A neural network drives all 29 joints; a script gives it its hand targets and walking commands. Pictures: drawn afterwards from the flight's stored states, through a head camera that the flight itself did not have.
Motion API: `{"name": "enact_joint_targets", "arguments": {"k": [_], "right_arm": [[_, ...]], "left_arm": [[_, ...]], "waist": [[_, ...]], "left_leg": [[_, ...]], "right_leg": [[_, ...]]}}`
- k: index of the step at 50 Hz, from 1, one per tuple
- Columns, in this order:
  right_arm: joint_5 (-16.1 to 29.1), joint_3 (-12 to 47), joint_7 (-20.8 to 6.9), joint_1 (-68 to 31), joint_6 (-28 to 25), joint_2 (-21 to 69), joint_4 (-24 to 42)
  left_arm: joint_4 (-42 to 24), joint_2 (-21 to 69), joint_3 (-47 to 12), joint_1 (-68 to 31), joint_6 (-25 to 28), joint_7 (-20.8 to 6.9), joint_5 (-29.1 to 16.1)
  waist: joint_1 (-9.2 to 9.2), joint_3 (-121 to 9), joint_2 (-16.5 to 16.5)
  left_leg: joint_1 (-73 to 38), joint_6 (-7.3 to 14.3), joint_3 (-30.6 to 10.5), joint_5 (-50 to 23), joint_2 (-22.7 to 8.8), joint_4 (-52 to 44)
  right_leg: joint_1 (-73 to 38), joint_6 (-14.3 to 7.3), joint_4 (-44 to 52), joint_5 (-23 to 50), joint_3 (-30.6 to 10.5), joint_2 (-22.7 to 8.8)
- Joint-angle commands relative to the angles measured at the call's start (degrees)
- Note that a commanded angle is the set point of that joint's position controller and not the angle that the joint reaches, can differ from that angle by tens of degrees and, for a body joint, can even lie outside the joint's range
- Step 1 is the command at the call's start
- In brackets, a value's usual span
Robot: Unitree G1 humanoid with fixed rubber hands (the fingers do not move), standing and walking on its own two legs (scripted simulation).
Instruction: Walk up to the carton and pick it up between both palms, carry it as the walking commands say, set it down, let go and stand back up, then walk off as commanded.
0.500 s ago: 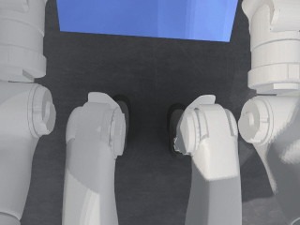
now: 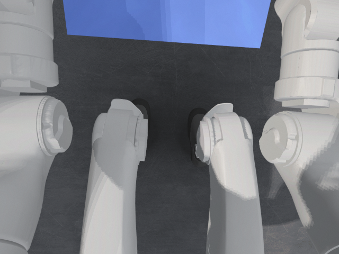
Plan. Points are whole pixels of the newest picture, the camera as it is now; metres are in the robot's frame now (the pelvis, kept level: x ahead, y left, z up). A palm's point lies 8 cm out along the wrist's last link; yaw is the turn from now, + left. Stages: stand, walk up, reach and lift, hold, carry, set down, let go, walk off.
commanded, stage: reach and lift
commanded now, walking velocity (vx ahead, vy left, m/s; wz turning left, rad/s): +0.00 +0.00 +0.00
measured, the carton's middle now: out of the picture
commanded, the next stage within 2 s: none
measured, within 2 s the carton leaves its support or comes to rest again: neither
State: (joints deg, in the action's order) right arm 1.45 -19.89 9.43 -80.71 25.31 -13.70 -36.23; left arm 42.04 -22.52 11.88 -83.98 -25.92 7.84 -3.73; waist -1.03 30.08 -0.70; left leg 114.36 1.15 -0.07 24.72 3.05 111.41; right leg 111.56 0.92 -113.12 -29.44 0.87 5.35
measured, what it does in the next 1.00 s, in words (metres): rises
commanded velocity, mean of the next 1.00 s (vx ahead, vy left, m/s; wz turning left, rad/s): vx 0.00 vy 0.00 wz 0.00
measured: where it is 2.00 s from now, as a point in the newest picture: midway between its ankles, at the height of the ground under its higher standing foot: (168, 143)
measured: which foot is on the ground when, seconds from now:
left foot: down 0.00-1.00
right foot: down 0.00-1.00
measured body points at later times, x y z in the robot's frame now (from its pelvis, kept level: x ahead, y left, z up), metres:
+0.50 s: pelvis -0.01 +0.00 +0.05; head +0.33 +0.02 +0.32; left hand +0.55 +0.21 -0.05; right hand +0.55 -0.16 -0.05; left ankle +0.16 +0.10 -0.40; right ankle +0.14 -0.11 -0.40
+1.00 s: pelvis -0.01 -0.01 +0.11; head +0.31 +0.02 +0.41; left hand +0.53 +0.21 +0.02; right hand +0.52 -0.17 +0.02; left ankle +0.16 +0.10 -0.40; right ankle +0.14 -0.11 -0.40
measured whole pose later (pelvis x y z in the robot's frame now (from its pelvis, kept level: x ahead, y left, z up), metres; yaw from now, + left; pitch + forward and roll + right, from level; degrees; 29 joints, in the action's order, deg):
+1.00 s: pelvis -0.01 -0.01 +0.11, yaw +1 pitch +19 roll -1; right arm -1.2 -21.1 9.8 -68.3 28.2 -9.1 -28.8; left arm 35.6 -17.3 13.4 -73.1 -28.0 7.7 -0.9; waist -1.4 30.0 -0.7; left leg 89.1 -0.8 -2.9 21.2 4.4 91.6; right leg 86.9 0.2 -93.1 -25.2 -0.2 6.3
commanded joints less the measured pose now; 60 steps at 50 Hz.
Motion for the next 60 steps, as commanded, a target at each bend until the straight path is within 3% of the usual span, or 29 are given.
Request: {"name": "enact_joint_targets", "arguments": {"k": [1,3,5,7,10,13,14,15,18,19,21,22,23,27,30,33,35,36,37,38,42,47,48,49,52,53,55,58,60], "right_arm": [[12.50,30.60,-20.98,-46.03,-1.86,52.45,16.14],[13.75,33.24,-21.06,-49.99,-1.51,52.14,19.19],[12.63,31.33,-21.16,-45.26,-1.12,52.33,14.59],[13.05,31.44,-21.39,-46.09,-1.02,52.59,17.87],[13.73,33.50,-21.21,-49.96,-1.00,52.27,21.61],[13.02,31.76,-21.89,-46.32,-0.45,52.52,17.80],[11.47,30.65,-22.20,-47.14,-0.43,50.31,16.68],[12.15,30.65,-22.40,-46.57,-0.02,53.05,14.96],[10.85,31.32,-22.84,-44.42,0.18,54.53,13.68],[12.60,32.80,-22.63,-45.99,-0.30,55.97,18.44],[12.40,31.66,-22.69,-42.87,0.29,56.68,14.78],[12.57,32.32,-22.50,-44.00,0.11,55.28,18.88],[11.80,31.50,-22.43,-43.05,0.01,55.32,15.27],[12.51,33.46,-21.98,-45.09,0.13,55.65,22.30],[11.28,33.01,-22.13,-43.59,0.27,55.36,16.57],[12.64,33.89,-21.81,-43.52,0.09,56.29,20.55],[11.39,32.78,-21.85,-44.64,-0.27,53.80,21.86],[11.27,32.52,-22.00,-41.93,0.26,56.00,16.64],[11.22,33.33,-21.90,-43.01,0.17,55.78,20.54],[10.90,32.51,-21.91,-41.02,0.11,55.23,19.56],[11.30,32.55,-22.29,-37.07,0.17,59.10,18.15],[11.58,34.67,-22.63,-38.49,-0.71,55.86,20.87],[10.63,34.35,-22.71,-36.37,-0.33,56.47,18.87],[11.76,35.42,-22.57,-38.50,-0.40,58.68,21.25],[11.33,36.07,-22.30,-38.90,-0.70,59.33,19.42],[11.75,36.25,-22.09,-37.84,-0.90,58.57,22.40],[11.38,35.18,-21.96,-37.46,-0.51,57.82,22.07],[12.40,37.15,-22.03,-36.44,-0.49,61.29,21.28],[10.90,35.25,-21.75,-35.11,-0.48,59.67,21.73]], "left_arm": [[-19.02,57.92,-25.98,-43.11,2.60,-22.23,-10.55],[-18.69,57.76,-24.95,-41.25,2.16,-21.97,-10.65],[-19.07,58.33,-25.83,-41.29,2.32,-22.07,-10.64],[-23.03,59.13,-27.74,-43.65,2.03,-22.14,-11.74],[-21.41,59.95,-26.79,-42.66,1.50,-22.11,-11.78],[-18.64,61.00,-27.06,-39.85,0.70,-22.28,-10.14],[-16.00,61.83,-25.85,-39.81,0.59,-22.52,-10.47],[-18.15,58.64,-24.99,-43.22,1.04,-22.71,-9.38],[-13.98,61.50,-25.55,-39.12,0.69,-23.34,-9.03],[-18.80,61.92,-25.35,-38.72,0.83,-23.48,-9.43],[-18.68,61.83,-26.54,-39.40,0.80,-23.43,-10.27],[-21.19,62.61,-27.75,-40.49,0.42,-23.47,-11.05],[-18.36,62.40,-27.23,-40.35,0.61,-23.57,-10.01],[-21.97,62.11,-27.40,-38.51,0.35,-23.42,-10.07],[-13.94,64.22,-25.77,-34.77,0.04,-23.92,-9.33],[-20.91,62.78,-27.77,-37.44,0.57,-23.50,-10.14],[-19.45,64.11,-27.94,-36.49,0.02,-23.50,-9.42],[-17.96,62.17,-26.97,-36.16,0.30,-23.67,-8.67],[-19.61,64.02,-27.94,-36.47,0.28,-23.79,-10.25],[-18.11,64.59,-28.14,-35.20,0.19,-24.06,-10.05],[-19.38,64.29,-28.41,-32.52,0.63,-24.44,-9.05],[-20.06,65.63,-29.85,-29.94,0.49,-23.76,-8.96],[-20.97,65.34,-30.19,-30.95,0.91,-23.78,-9.69],[-21.44,63.84,-29.16,-31.43,1.01,-23.79,-9.33],[-18.42,66.43,-28.78,-30.06,1.06,-24.29,-9.22],[-24.39,66.80,-31.35,-34.45,1.57,-24.27,-10.73],[-19.86,67.00,-30.74,-28.99,0.59,-24.09,-9.47],[-19.93,65.96,-30.16,-27.19,1.25,-24.29,-9.04],[-21.50,65.59,-30.02,-28.28,1.23,-24.24,-9.35]], "waist": [[0.06,-140.80,4.02],[-1.32,-143.40,1.28],[0.49,-140.09,2.60],[1.56,-146.85,3.63],[0.29,-147.80,2.40],[-0.13,-144.24,5.96],[2.57,-141.94,3.16],[0.47,-139.63,3.18],[0.21,-138.74,0.67],[-1.53,-145.32,2.34],[-0.31,-145.32,2.68],[1.02,-150.87,3.21],[0.33,-142.86,4.52],[-0.16,-151.63,2.56],[0.51,-140.49,1.32],[-0.71,-148.69,2.44],[0.54,-146.88,4.94],[-0.48,-140.64,4.05],[1.00,-147.88,1.39],[2.29,-145.89,2.54],[-0.39,-145.28,2.27],[0.51,-144.69,4.36],[0.95,-144.26,3.63],[-0.95,-145.57,0.63],[-0.33,-141.43,0.70],[1.19,-148.52,2.84],[-0.31,-147.43,4.29],[-1.74,-144.95,1.45],[-0.19,-146.20,0.53]], "left_leg": [[-61.36,-0.17,1.68,-16.51,2.42,-11.67],[-60.98,0.41,1.31,-17.79,2.40,-12.76],[-59.62,-0.22,1.43,-15.39,2.04,-13.65],[-64.63,-0.24,1.01,-15.31,2.49,-14.20],[-64.51,-0.03,1.06,-15.14,2.54,-15.01],[-66.89,-0.83,0.93,-13.75,2.26,-17.52],[-65.14,-0.73,-0.65,-10.05,1.77,-17.98],[-63.40,-0.23,0.44,-8.98,2.12,-18.60],[-62.66,0.14,0.01,-9.42,2.23,-19.54],[-65.00,-0.20,1.91,-12.20,2.63,-18.41],[-65.86,-0.22,0.29,-12.08,2.29,-20.13],[-69.69,-0.53,0.16,-14.03,2.79,-19.82],[-65.50,-0.97,0.96,-11.12,2.49,-20.18],[-69.38,-0.45,0.92,-11.90,3.31,-21.62],[-64.55,-0.41,0.34,-7.09,3.02,-23.73],[-70.42,-0.13,-0.03,-10.53,2.94,-24.01],[-70.80,-0.93,0.11,-10.05,2.83,-25.10],[-66.53,-0.79,1.22,-7.90,2.77,-25.35],[-71.69,-0.71,-0.20,-10.06,3.29,-26.62],[-71.03,-0.80,0.24,-8.45,2.69,-26.97],[-72.68,-0.84,0.66,-9.90,2.97,-29.13],[-76.91,-0.92,-1.21,-10.92,2.59,-30.84],[-75.80,-1.15,-0.70,-11.85,2.75,-30.38],[-76.37,-0.33,-1.25,-10.09,2.87,-31.63],[-74.04,-0.09,-1.32,-7.70,2.78,-33.05],[-77.97,-0.62,-0.68,-10.27,3.07,-33.06],[-79.26,-1.02,-0.60,-10.25,3.03,-34.15],[-76.18,0.05,0.51,-9.98,3.26,-35.45],[-77.74,-0.05,-0.68,-9.17,2.97,-36.82]], "right_leg": [[-34.32,-1.90,12.99,12.49,3.25,3.43],[-37.67,-1.08,13.02,14.15,2.95,3.24],[-36.63,-1.44,13.94,12.32,3.13,3.21],[-38.60,-1.76,15.25,12.82,3.06,3.21],[-41.36,-1.51,16.07,12.36,2.76,2.98],[-38.66,-1.71,16.80,11.56,2.95,3.07],[-36.79,-1.74,17.60,8.54,3.30,2.82],[-36.47,-1.42,18.78,7.50,2.82,2.77],[-37.83,-1.74,19.44,7.94,3.01,2.98],[-43.49,-1.42,19.51,10.25,2.06,3.22],[-42.74,-1.41,19.72,10.57,2.19,3.06],[-44.02,-1.47,20.57,11.42,2.51,3.32],[-41.26,-1.81,21.26,8.97,1.88,3.00],[-49.54,-1.68,22.87,11.19,1.50,3.46],[-46.59,-1.71,24.33,6.96,1.55,2.94],[-50.66,-1.59,24.46,9.76,0.72,3.32],[-50.50,-1.90,25.78,9.92,0.85,3.25],[-48.50,-1.89,26.81,7.38,0.44,3.01],[-52.90,-1.74,26.65,10.51,1.87,3.36],[-52.31,-1.73,28.17,9.43,1.19,3.13],[-55.07,-1.52,29.68,10.33,0.54,3.04],[-53.02,-1.62,30.89,10.80,1.00,2.87],[-54.00,-1.92,31.54,10.92,0.52,2.87],[-55.98,-1.16,31.87,10.31,0.66,3.31],[-57.06,-1.09,33.46,7.76,-0.19,2.65],[-60.81,-1.38,33.93,10.84,0.08,2.79],[-61.63,-1.74,34.86,10.48,-0.69,2.71],[-64.92,-0.56,37.24,10.03,-1.53,2.53],[-65.94,-0.82,38.46,9.97,-1.44,2.58]]}}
